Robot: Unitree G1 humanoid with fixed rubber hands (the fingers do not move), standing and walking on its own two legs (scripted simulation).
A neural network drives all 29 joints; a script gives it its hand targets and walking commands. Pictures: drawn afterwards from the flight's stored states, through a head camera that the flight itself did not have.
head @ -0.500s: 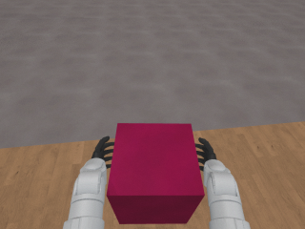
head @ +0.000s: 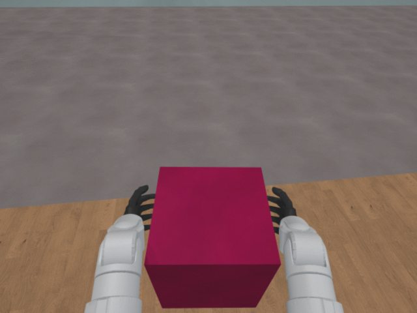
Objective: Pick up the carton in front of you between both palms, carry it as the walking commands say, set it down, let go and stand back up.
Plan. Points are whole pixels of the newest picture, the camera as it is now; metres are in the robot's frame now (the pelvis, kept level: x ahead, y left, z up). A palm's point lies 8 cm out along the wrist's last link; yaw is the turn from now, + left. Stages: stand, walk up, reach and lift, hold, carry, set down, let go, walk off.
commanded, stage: hold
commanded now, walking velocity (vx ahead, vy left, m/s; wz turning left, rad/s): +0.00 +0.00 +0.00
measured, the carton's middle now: (210, 240) +0.29 +0.00 -0.02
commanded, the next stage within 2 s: carry in 0.78 s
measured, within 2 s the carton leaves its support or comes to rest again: neither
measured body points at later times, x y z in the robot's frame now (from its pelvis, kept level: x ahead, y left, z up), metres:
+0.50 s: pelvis +0.00 +0.00 +0.00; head -0.04 +0.00 +0.45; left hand +0.30 +0.15 +0.04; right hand +0.30 -0.15 +0.04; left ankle +0.01 +0.13 -0.75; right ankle +0.03 -0.13 -0.75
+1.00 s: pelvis +0.04 +0.01 -0.01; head -0.01 +0.02 +0.44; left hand +0.33 +0.17 +0.06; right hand +0.33 -0.13 +0.07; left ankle +0.02 +0.13 -0.75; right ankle +0.03 -0.13 -0.74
